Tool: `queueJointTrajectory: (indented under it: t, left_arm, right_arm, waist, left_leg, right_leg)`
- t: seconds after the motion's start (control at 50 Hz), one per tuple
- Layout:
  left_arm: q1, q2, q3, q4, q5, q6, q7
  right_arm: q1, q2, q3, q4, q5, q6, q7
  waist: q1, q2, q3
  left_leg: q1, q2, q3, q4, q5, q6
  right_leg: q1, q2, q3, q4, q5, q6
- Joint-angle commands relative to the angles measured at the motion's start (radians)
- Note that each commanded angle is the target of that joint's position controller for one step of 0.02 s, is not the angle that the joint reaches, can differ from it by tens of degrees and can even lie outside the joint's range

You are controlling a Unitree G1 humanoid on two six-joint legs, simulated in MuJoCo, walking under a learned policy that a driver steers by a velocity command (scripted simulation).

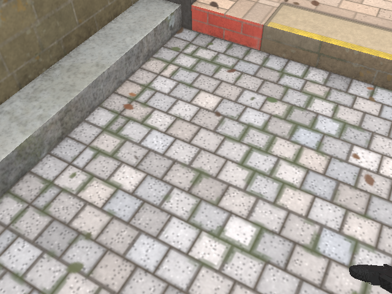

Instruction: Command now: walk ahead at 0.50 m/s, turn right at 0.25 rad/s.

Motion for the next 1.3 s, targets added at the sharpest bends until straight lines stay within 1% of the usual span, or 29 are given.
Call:
queueJointTrajectory:
  t: [0.02,0.1,0.12,0.14,0.16,0.18,0.2,0.22,0.26,0.42,0.54,0.58,0.62,0.64,0.66,0.68,0.7,0.76,0.84,0.96,1.08,1.12,1.16,1.18,1.2,1.22,1.24,1.26,1.3]
  left_arm:
    - [-0.115,0.13,0.036,-0.073,-0.008,-0.041,0.013]
    - [-0.066,0.051,0.018,-0.046,0.001,-0.025,0.004]
    - [-0.016,0.007,0.004,-0.049,0.01,-0.013,-0.007]
    - [0.134,0.014,0.001,-0.02,-0.008,-0.002,-0.009]
    - [0.225,0.077,0.007,0.001,-0.019,0.006,-0.008]
    - [0.165,0.114,0.014,-0.019,-0.039,0.014,-0.004]
    - [0.024,0.151,0.021,-0.043,-0.034,0.024,0.003]
    - [-0.051,0.151,0.019,-0.069,-0.026,0.032,0.004]
    - [-0.078,0.118,0.017,-0.071,0.005,0.038,-0.002]
    - [-0.267,0.045,-0.02,-0.085,0.013,0.007,-0.014]
    - [-0.388,0.076,-0.032,-0.12,-0.007,-0.006,-0.035]
    - [-0.369,0.098,-0.029,-0.122,-0.005,-0.014,-0.039]
    - [-0.21,0.149,-0.005,-0.074,0.003,-0.014,-0.03]
    - [-0.034,0.222,0.018,-0.041,0.016,-0.015,-0.02]
    - [0.05,0.333,0.041,-0.026,0.016,-0.003,-0.02]
    - [0.085,0.266,0.026,-0.016,0.008,-0.006,-0.026]
    - [0.019,0.211,0.005,-0.028,0.006,-0.01,-0.028]
    - [-0.135,0.134,-0.024,-0.054,0.02,-0.014,-0.038]
    - [-0.107,0.159,-0.016,-0.024,0.016,-0.028,-0.032]
    - [-0.005,0.183,-0.016,0.04,0.003,-0.019,-0.016]
    - [0.075,0.203,-0.013,0.101,-0.001,0.006,-0.009]
    - [0.071,0.215,-0.01,0.109,-0.001,0.016,-0.007]
    - [0.04,0.217,-0.015,0.103,0.002,0.024,-0.007]
    - [0.021,0.188,-0.03,0.072,0.018,0.019,-0.007]
    - [0.163,0.049,-0.07,0.068,0.012,-0.001,-0.016]
    - [0.117,0.152,-0.044,0.09,-0.01,-0.017,-0.019]
    - [0.018,0.209,-0.022,0.056,-0.034,-0.02,-0.018]
    - [-0.037,0.197,-0.023,0.043,-0.031,-0.018,-0.012]
    - [-0.042,0.159,-0.015,0.046,-0.015,0.007,-0.005]
  right_arm:
    - [0.028,-0.035,0.001,-0.027,0.014,-0.004,0.019]
    - [0.203,-0.081,-0.024,0.042,0.008,0.003,0.011]
    - [0.32,-0.117,-0.032,0.075,-0.018,-0.003,0.013]
    - [0.375,-0.107,-0.025,0.083,-0.034,0.005,0.016]
    - [0.395,-0.137,-0.038,0.093,-0.003,0.021,0.022]
    - [0.343,-0.164,-0.055,0.099,0.015,0.03,0.024]
    - [0.252,-0.111,-0.035,0.065,0.008,0.04,0.021]
    - [0.186,-0.104,-0.026,0.06,-0.01,0.043,0.015]
    - [0.153,-0.067,-0.015,0.07,-0.018,0.042,0.002]
    - [0.269,-0.084,-0.029,0.13,0.019,0.044,-0.032]
    - [0.332,-0.112,-0.037,0.172,0.031,0.066,-0.024]
    - [0.317,-0.125,-0.041,0.176,0.037,0.074,-0.023]
    - [0.303,-0.101,-0.03,0.174,0.032,0.079,-0.023]
    - [0.28,-0.045,-0.01,0.151,0.016,0.075,-0.022]
    - [0.329,0.029,0.014,0.113,0.006,0.049,-0.023]
    - [0.296,-0.053,-0.005,0.116,0.02,0.033,-0.024]
    - [0.24,-0.099,-0.018,0.101,0.034,0.026,-0.02]
    - [0.196,-0.069,-0.022,0.102,0.013,0.046,-0.023]
    - [0.158,-0.034,-0.019,0.084,0.007,0.069,-0.026]
    - [-0.035,0.006,-0.001,0.024,0.014,0.065,-0.009]
    - [-0.176,-0.006,0.006,-0.049,0.025,0.05,0.026]
    - [-0.142,-0.028,-0.002,-0.049,0.022,0.044,0.03]
    - [0.085,-0.095,-0.037,0.01,0.016,0.039,0.018]
    - [0.287,-0.17,-0.059,0.049,0.0,0.039,0.004]
    - [0.351,-0.23,-0.073,0.067,-0.003,0.048,0.001]
    - [0.364,-0.132,-0.05,0.067,0.006,0.055,-0.004]
    - [0.292,-0.098,-0.038,0.065,0.01,0.055,-0.01]
    - [0.223,-0.072,-0.03,0.059,0.008,0.052,-0.012]
    - [0.139,-0.019,-0.018,0.064,-0.006,0.039,-0.005]
  waist:
    - [-0.063,-0.129,0.032]
    - [-0.143,-0.045,-0.016]
    - [-0.175,0.154,-0.102]
    - [-0.128,0.309,-0.201]
    - [-0.114,0.285,-0.27]
    - [-0.108,0.218,-0.257]
    - [-0.132,0.067,-0.167]
    - [-0.116,0.072,-0.114]
    - [-0.087,0.078,-0.073]
    - [-0.138,0.017,-0.074]
    - [-0.178,0.051,-0.009]
    - [-0.149,0.057,-0.015]
    - [-0.069,0.038,-0.091]
    - [0.005,-0.08,-0.211]
    - [-0.006,-0.35,-0.282]
    - [0.027,-0.286,-0.281]
    - [0.005,-0.213,-0.179]
    - [-0.075,-0.14,-0.061]
    - [-0.097,-0.113,-0.051]
    - [-0.041,-0.106,-0.01]
    - [-0.01,-0.11,0.036]
    - [-0.04,-0.13,0.009]
    - [-0.163,-0.134,-0.131]
    - [-0.237,-0.06,-0.286]
    - [-0.184,0.206,-0.449]
    - [-0.223,0.144,-0.449]
    - [-0.21,0.102,-0.268]
    - [-0.177,0.044,-0.182]
    - [-0.11,0.051,-0.086]
  left_leg:
    - [0.28,-0.01,-0.034,-0.143,0.247,0.009]
    - [0.423,-0.01,-0.007,-0.146,0.112,0.033]
    - [0.614,0.09,-0.077,-0.121,0.36,0.07]
    - [0.777,0.247,-0.335,-0.102,0.435,0.17]
    - [0.826,0.293,-0.495,-0.165,0.133,0.247]
    - [0.771,0.307,-0.622,-0.286,-0.363,0.279]
    - [0.631,0.281,-0.601,-0.36,-0.546,0.271]
    - [0.489,0.284,-0.592,-0.38,-0.566,0.283]
    - [0.323,0.198,-0.462,-0.417,-0.534,0.248]
    - [0.375,0.133,-0.178,-0.487,-0.238,0.235]
    - [0.394,0.156,-0.144,-0.459,-0.302,0.223]
    - [0.4,0.166,-0.149,-0.413,-0.312,0.204]
    - [0.343,0.109,-0.099,-0.251,-0.177,0.161]
    - [0.202,0.032,-0.012,0.053,-0.21,0.11]
    - [-0.168,-0.105,0.091,0.39,-0.586,0.04]
    - [-0.309,-0.081,-0.01,0.562,-0.694,0.034]
    - [-0.362,-0.027,-0.025,0.604,-0.609,0.049]
    - [-0.236,0.05,-0.014,0.475,-0.405,0.037]
    - [-0.203,0.044,0.0,0.334,-0.26,0.011]
    - [-0.141,0.008,0.025,0.017,-0.016,0.02]
    - [-0.158,-0.02,0.037,-0.117,-0.116,0.066]
    - [-0.049,-0.051,0.059,-0.147,-0.19,0.093]
    - [0.309,-0.088,0.087,-0.183,-0.161,0.14]
    - [0.656,0.079,-0.079,-0.12,-0.075,0.204]
    - [1.022,0.343,-0.52,-0.186,-0.215,0.353]
    - [0.976,0.345,-0.622,-0.275,-0.322,0.341]
    - [0.825,0.312,-0.454,-0.309,-0.318,0.289]
    - [0.674,0.27,-0.337,-0.346,-0.277,0.258]
    - [0.464,0.199,-0.176,-0.431,-0.226,0.223]
  right_leg:
    - [-0.276,-0.168,0.175,-0.169,-0.296,0.038]
    - [-0.24,-0.122,0.138,0.173,-0.339,0.1]
    - [-0.364,-0.018,0.066,0.537,-0.542,0.156]
    - [-0.519,-0.004,0.126,0.835,-0.686,0.215]
    - [-0.604,-0.022,0.153,0.933,-0.655,0.24]
    - [-0.684,-0.074,0.103,0.962,-0.544,0.25]
    - [-0.7,-0.118,0.061,0.941,-0.451,0.254]
    - [-0.668,-0.149,0.059,0.918,-0.388,0.254]
    - [-0.569,-0.187,0.069,0.802,-0.346,0.24]
    - [-0.502,-0.175,0.011,0.296,-0.09,0.248]
    - [-0.398,-0.134,-0.029,0.103,-0.104,0.253]
    - [-0.318,-0.123,-0.044,0.039,-0.14,0.227]
    - [-0.065,-0.104,-0.057,-0.009,-0.17,0.19]
    - [0.186,-0.256,0.122,-0.018,-0.166,0.127]
    - [0.454,-0.463,0.488,-0.099,-0.215,-0.017]
    - [0.435,-0.479,0.632,-0.166,-0.366,-0.065]
    - [0.345,-0.441,0.528,-0.177,-0.395,-0.026]
    - [0.073,-0.327,0.302,-0.265,-0.227,0.029]
    - [0.017,-0.295,0.172,-0.314,-0.008,0.025]
    - [0.036,-0.263,0.059,-0.326,0.037,0.066]
    - [0.207,-0.328,0.073,-0.246,0.106,0.082]
    - [0.224,-0.329,0.08,-0.177,0.271,0.1]
    - [0.148,-0.263,0.045,0.064,0.501,0.135]
    - [-0.078,-0.206,0.014,0.346,0.263,0.166]
    - [-0.483,-0.041,-0.017,0.712,-0.448,0.235]
    - [-0.567,-0.058,0.119,0.838,-0.595,0.232]
    - [-0.628,-0.104,0.104,0.861,-0.524,0.23]
    - [-0.599,-0.152,0.075,0.821,-0.439,0.232]
    - [-0.503,-0.203,0.073,0.734,-0.342,0.234]
Velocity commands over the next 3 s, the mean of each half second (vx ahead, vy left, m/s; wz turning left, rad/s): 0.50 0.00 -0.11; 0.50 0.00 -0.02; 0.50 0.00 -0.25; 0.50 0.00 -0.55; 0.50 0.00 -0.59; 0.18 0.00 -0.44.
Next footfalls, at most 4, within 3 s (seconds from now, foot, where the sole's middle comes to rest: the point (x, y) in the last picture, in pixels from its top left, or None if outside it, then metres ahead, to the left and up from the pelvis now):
0.10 left None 0.26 0.15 -0.81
0.64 right None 0.43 -0.12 -0.81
1.18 left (197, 231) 0.75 0.10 -0.81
1.72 right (275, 189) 0.97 -0.21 -0.81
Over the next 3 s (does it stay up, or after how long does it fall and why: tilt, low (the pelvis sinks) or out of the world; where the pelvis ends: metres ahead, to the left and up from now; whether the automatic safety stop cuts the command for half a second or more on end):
stays up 1.32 -0.39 -0.04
